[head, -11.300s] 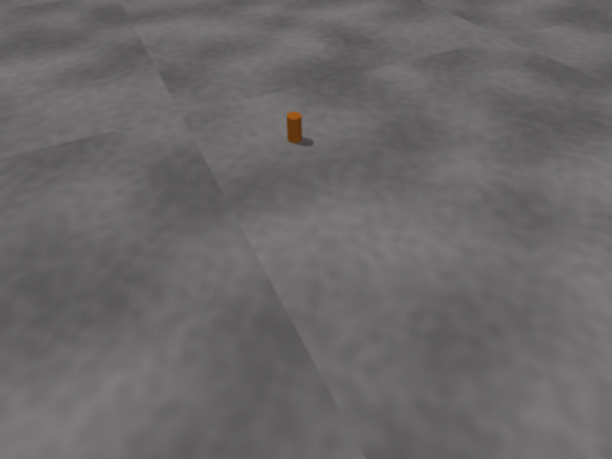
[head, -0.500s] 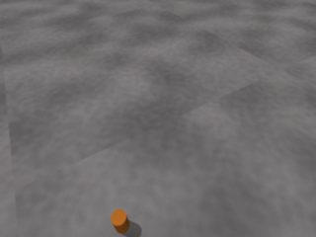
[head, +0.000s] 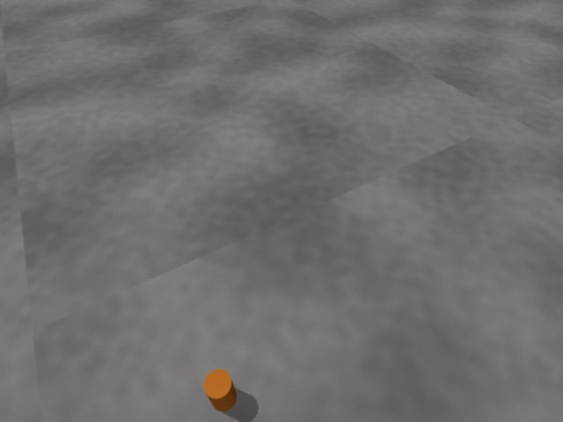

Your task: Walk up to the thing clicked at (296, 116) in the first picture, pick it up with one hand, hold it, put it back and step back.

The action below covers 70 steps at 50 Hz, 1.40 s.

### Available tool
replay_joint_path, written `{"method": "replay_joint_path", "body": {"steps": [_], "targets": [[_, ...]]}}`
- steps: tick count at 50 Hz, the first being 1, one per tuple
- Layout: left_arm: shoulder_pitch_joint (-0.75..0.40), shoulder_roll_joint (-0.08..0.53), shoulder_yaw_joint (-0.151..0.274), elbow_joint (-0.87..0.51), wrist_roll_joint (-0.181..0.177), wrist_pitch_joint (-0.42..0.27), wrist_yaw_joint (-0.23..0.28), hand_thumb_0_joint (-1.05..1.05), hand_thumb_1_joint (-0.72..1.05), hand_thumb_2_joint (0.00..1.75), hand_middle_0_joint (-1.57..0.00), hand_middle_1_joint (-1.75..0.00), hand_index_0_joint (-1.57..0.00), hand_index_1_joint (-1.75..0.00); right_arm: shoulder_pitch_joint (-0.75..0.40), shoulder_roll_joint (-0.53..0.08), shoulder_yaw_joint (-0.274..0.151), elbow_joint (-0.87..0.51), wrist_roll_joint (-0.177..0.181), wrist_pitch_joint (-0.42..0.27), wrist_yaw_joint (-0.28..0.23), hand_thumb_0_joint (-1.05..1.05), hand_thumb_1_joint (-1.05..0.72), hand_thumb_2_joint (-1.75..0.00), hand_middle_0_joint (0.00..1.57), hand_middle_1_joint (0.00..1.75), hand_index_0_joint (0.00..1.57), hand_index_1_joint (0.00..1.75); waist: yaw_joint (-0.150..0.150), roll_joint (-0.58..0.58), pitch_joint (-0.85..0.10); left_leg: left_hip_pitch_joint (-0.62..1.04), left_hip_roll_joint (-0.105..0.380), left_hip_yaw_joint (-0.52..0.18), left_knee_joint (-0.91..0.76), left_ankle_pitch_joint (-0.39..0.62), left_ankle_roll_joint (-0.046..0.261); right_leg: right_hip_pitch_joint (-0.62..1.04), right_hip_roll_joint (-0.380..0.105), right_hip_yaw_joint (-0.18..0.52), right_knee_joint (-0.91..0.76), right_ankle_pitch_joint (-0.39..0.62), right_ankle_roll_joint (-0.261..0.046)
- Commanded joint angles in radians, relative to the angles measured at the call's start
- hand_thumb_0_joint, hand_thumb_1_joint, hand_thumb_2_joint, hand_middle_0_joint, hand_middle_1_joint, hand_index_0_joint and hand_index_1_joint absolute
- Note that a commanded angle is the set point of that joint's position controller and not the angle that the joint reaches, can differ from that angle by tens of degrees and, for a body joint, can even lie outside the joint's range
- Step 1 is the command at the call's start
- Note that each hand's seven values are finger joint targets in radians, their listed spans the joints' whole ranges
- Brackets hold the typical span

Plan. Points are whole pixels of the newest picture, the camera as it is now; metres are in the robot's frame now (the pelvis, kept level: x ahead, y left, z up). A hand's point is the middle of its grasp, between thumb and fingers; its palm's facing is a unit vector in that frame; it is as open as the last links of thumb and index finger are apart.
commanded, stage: stand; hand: left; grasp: from the side
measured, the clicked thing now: (221, 390) +0.38 +0.21 -0.71
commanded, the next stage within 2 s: go down in 1.26 s
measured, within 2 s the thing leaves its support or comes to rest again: neither
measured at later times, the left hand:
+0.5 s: hand out of the picture +0.07 +0.25 -0.16, palm faces -0.01 -0.94 -0.33, open 7.4 cm
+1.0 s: hand out of the picture +0.07 +0.26 -0.16, palm faces -0.01 -0.94 -0.34, open 7.4 cm
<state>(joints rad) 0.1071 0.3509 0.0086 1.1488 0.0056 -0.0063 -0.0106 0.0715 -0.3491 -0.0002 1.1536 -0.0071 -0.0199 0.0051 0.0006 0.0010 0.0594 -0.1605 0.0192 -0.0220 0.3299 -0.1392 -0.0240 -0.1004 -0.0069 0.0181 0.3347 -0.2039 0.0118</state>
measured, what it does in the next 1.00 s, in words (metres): stands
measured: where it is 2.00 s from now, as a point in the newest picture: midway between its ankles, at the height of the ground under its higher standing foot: outside the picture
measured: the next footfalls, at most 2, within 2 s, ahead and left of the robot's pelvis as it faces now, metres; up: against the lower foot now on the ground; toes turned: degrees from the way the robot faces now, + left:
none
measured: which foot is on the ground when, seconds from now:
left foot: down 0.00-1.00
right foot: down 0.00-1.00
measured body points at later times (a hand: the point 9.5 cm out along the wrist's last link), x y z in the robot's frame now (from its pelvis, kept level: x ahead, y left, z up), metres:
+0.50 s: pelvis +0.00 +0.00 +0.00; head +0.01 +0.00 +0.45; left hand +0.07 +0.30 -0.13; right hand +0.08 -0.30 -0.13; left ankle +0.03 +0.13 -0.75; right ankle -0.01 -0.13 -0.75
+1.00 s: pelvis +0.01 +0.00 +0.00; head +0.02 +0.00 +0.45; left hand +0.07 +0.31 -0.13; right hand +0.08 -0.30 -0.13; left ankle +0.03 +0.13 -0.75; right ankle -0.01 -0.13 -0.75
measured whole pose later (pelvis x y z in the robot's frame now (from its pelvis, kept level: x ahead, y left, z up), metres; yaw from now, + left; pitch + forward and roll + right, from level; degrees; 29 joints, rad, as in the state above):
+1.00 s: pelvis +0.01 +0.00 +0.00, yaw +1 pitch -2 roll +0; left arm 0.12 0.35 0.00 1.13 0.01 0.00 -0.01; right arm 0.10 -0.35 0.01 1.14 -0.01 -0.01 0.00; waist 0.00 0.00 0.05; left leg -0.15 0.01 -0.03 0.33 -0.15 -0.02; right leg -0.08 -0.02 0.01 0.33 -0.21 0.02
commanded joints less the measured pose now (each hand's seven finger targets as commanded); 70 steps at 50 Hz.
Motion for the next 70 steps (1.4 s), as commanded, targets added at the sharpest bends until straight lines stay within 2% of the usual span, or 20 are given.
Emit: {"method": "replay_joint_path", "body": {"steps": [1, 7, 12, 16, 18, 20, 22, 24, 34, 37, 42, 46, 53, 57, 64, 66, 67, 68, 69, 70], "targets": [[-0.043, 0.219, 0.036, -0.060, -0.003, -0.028, 0.017, 0.00, 0.90, 0.90, -0.20, -0.30, -0.20, -0.30, -0.041, -0.216, -0.040, -0.057, 0.002, -0.015, -0.010, 0.00, -0.90, -0.90, 0.20, 0.30, 0.20, 0.30, -0.005, -0.004, -0.107, 0.076, 0.113, -0.090, -0.033, 0.142, 0.042, -0.015, -0.112, 0.079, -0.058, 0.135, -0.027], [-0.035, 0.217, 0.036, -0.062, -0.001, -0.027, 0.019, 0.00, 0.90, 0.90, -0.20, -0.30, -0.20, -0.30, -0.038, -0.217, -0.038, -0.060, 0.001, -0.014, -0.010, 0.00, -0.90, -0.90, 0.20, 0.30, 0.20, 0.30, -0.003, 0.000, -0.111, 0.071, 0.112, -0.085, -0.030, 0.183, 0.041, 0.010, -0.117, 0.076, -0.052, 0.178, -0.024], [-0.042, 0.216, 0.037, -0.064, 0.001, -0.026, 0.018, 0.00, 0.90, 0.90, -0.20, -0.30, -0.20, -0.30, -0.036, -0.215, -0.036, -0.062, 0.002, -0.015, -0.011, 0.00, -0.90, -0.90, 0.20, 0.30, 0.20, 0.30, -0.005, 0.007, -0.099, 0.062, 0.111, -0.088, -0.038, 0.167, 0.041, 0.016, -0.118, 0.076, -0.060, 0.166, -0.026], [-0.042, 0.216, 0.036, -0.065, 0.001, -0.025, 0.020, 0.00, 0.90, 0.90, -0.20, -0.30, -0.20, -0.30, -0.041, -0.216, -0.039, -0.066, 0.002, -0.010, -0.010, 0.00, -0.90, -0.90, 0.20, 0.30, 0.20, 0.30, -0.003, -0.008, -0.087, 0.059, 0.107, -0.091, -0.040, 0.115, 0.041, -0.008, -0.116, 0.071, -0.074, 0.106, -0.025], [-0.040, 0.220, 0.037, -0.065, 0.001, -0.024, 0.018, 0.00, 0.90, 0.90, -0.20, -0.30, -0.20, -0.30, -0.034, -0.214, -0.038, -0.063, 0.001, -0.009, -0.010, 0.00, -0.90, -0.90, 0.20, 0.30, 0.20, 0.30, -0.004, 0.001, -0.071, 0.045, 0.104, -0.096, -0.055, 0.049, 0.040, -0.014, -0.113, 0.073, -0.079, 0.049, -0.029], [-0.036, 0.211, 0.036, -0.065, 0.003, -0.023, 0.016, 0.00, 0.90, 0.90, -0.20, -0.30, -0.20, -0.30, -0.034, -0.221, -0.039, -0.064, 0.001, -0.011, -0.008, 0.00, -0.90, -0.90, 0.20, 0.30, 0.20, 0.30, -0.003, 0.019, -0.075, 0.033, 0.102, -0.094, -0.056, 0.049, 0.041, -0.005, -0.117, 0.075, -0.079, 0.070, -0.030], [-0.027, 0.214, 0.037, -0.066, 0.002, -0.024, 0.016, 0.00, 0.90, 0.90, -0.20, -0.30, -0.20, -0.30, -0.036, -0.221, -0.039, -0.064, 0.002, -0.013, -0.009, 0.00, -0.90, -0.90, 0.20, 0.30, 0.20, 0.30, 0.004, 0.016, -0.088, 0.047, 0.105, -0.094, -0.050, 0.089, 0.043, 0.003, -0.119, 0.076, -0.073, 0.098, -0.031], [-0.028, 0.215, 0.038, -0.064, 0.001, -0.024, 0.015, 0.00, 0.90, 0.90, -0.20, -0.30, -0.20, -0.30, -0.029, -0.218, -0.037, -0.063, 0.002, -0.015, -0.009, 0.00, -0.90, -0.90, 0.20, 0.30, 0.20, 0.30, -0.001, 0.011, -0.068, 0.050, 0.103, -0.098, -0.059, 0.060, 0.040, -0.018, -0.115, 0.075, -0.074, 0.069, -0.031], [-0.028, 0.219, 0.037, -0.074, 0.002, -0.024, 0.018, 0.00, 0.90, 0.90, -0.20, -0.30, -0.20, -0.30, -0.015, -0.218, -0.036, -0.064, 0.000, -0.011, -0.010, 0.00, -0.90, -0.90, 0.20, 0.30, 0.20, 0.30, -0.004, -0.006, -0.093, 0.055, 0.104, -0.096, -0.044, 0.091, 0.042, -0.005, -0.117, 0.072, -0.068, 0.088, -0.031], [-0.013, 0.213, 0.032, -0.067, 0.001, -0.022, 0.017, 0.00, 0.90, 0.90, -0.20, -0.30, -0.20, -0.30, -0.024, -0.219, -0.036, -0.062, 0.003, -0.010, -0.009, 0.00, -0.90, -0.90, 0.20, 0.30, 0.20, 0.30, 0.000, 0.000, -0.061, 0.052, 0.099, -0.100, -0.051, 0.064, 0.040, -0.033, -0.114, 0.072, -0.078, 0.063, -0.030], [-0.009, 0.217, 0.034, -0.071, 0.002, -0.025, 0.019, 0.00, 0.90, 0.90, -0.20, -0.30, -0.20, -0.30, -0.010, -0.220, -0.034, -0.066, 0.001, -0.011, -0.011, 0.00, -0.90, -0.90, 0.20, 0.30, 0.20, 0.30, -0.002, 0.003, -0.097, 0.066, 0.104, -0.093, -0.034, 0.137, 0.046, -0.001, -0.121, 0.071, -0.067, 0.137, -0.027], [-0.012, 0.217, 0.035, -0.068, 0.001, -0.021, 0.019, 0.00, 0.90, 0.90, -0.20, -0.30, -0.20, -0.30, -0.005, -0.218, -0.033, -0.062, 0.003, -0.009, -0.010, 0.00, -0.90, -0.90, 0.20, 0.30, 0.20, 0.30, -0.003, 0.010, -0.073, 0.052, 0.098, -0.096, -0.050, 0.066, 0.041, -0.016, -0.115, 0.069, -0.073, 0.073, -0.030], [-0.020, 0.222, 0.036, -0.076, 0.002, -0.024, 0.019, 0.00, 0.90, 0.90, -0.20, -0.30, -0.20, -0.30, -0.006, -0.217, -0.033, -0.070, 0.002, -0.012, -0.011, 0.00, -0.90, -0.90, 0.20, 0.30, 0.20, 0.30, -0.005, -0.006, -0.088, 0.066, 0.104, -0.094, -0.034, 0.154, 0.044, -0.001, -0.123, 0.071, -0.067, 0.133, -0.032], [-0.019, 0.217, 0.034, -0.075, 0.001, -0.021, 0.019, 0.00, 0.90, 0.90, -0.20, -0.30, -0.20, -0.30, -0.010, -0.216, -0.033, -0.071, 0.003, -0.010, -0.011, 0.00, -0.90, -0.90, 0.20, 0.30, 0.20, 0.30, -0.005, 0.003, -0.058, 0.043, 0.097, -0.096, -0.045, 0.091, 0.039, -0.014, -0.117, 0.069, -0.076, 0.087, -0.030], [-0.012, 0.215, 0.035, -0.078, 0.002, -0.023, 0.020, 0.00, 0.90, 0.90, -0.20, -0.30, -0.20, -0.30, -0.013, -0.221, -0.034, -0.075, 0.002, -0.010, -0.011, 0.00, -0.90, -0.90, 0.20, 0.30, 0.20, 0.30, 0.001, 0.010, -0.079, 0.053, 0.100, -0.095, -0.038, 0.106, 0.044, 0.000, -0.122, 0.071, -0.074, 0.111, -0.030], [-0.010, 0.221, 0.035, -0.079, 0.002, -0.024, 0.019, 0.00, 0.90, 0.90, -0.20, -0.30, -0.20, -0.30, -0.009, -0.214, -0.032, -0.077, 0.003, -0.012, -0.011, 0.00, -0.90, -0.90, 0.20, 0.30, 0.20, 0.30, -0.002, -0.006, -0.093, 0.069, 0.103, -0.095, -0.032, 0.150, 0.044, 0.004, -0.122, 0.069, -0.067, 0.138, -0.030], [-0.010, 0.219, 0.035, -0.080, 0.002, -0.025, 0.019, 0.00, 0.82, 0.82, -0.28, -0.23, -0.28, -0.25, -0.009, -0.221, -0.034, -0.077, 0.002, -0.012, -0.011, 0.00, -0.96, -0.92, 0.21, 0.30, 0.21, 0.30, -0.001, 0.002, -0.100, 0.075, 0.106, -0.095, -0.029, 0.174, 0.045, 0.010, -0.122, 0.066, -0.064, 0.157, -0.028], [-0.361, 0.069, 0.045, -0.431, -0.050, -0.125, 0.033, 0.00, 0.74, 0.89, -0.25, -0.31, -0.22, -0.33, 0.019, -0.058, 0.003, -0.357, 0.067, -0.063, -0.032, 0.00, -0.99, -0.92, 0.20, 0.30, 0.20, 0.30, -0.121, 0.050, -0.038, -0.044, -0.025, 0.053, 0.035, -0.027, 0.030, -0.242, 0.008, -0.019, 0.014, 0.081, -0.018], [-0.473, 0.105, 0.054, -0.372, -0.047, -0.116, 0.039, 0.00, 0.66, 0.85, -0.25, -0.39, -0.23, -0.41, 0.066, -0.084, -0.001, -0.304, 0.067, -0.063, -0.042, 0.00, -0.95, -0.92, 0.20, 0.30, 0.20, 0.30, -0.092, 0.026, -0.068, -0.035, -0.031, 0.049, 0.049, -0.062, 0.029, -0.203, 0.008, -0.031, 0.021, 0.044, -0.018], [-0.291, 0.173, 0.102, -0.225, -0.026, -0.086, 0.040, 0.00, 0.58, 0.77, -0.17, -0.31, -0.15, -0.33, 0.111, -0.117, -0.022, -0.309, 0.070, -0.053, -0.054, 0.00, -0.97, -0.92, 0.20, 0.30, 0.20, 0.30, -0.069, -0.022, -0.052, -0.068, -0.020, 0.045, 0.063, -0.063, 0.032, -0.199, 0.018, -0.044, 0.034, 0.022, -0.020]]}}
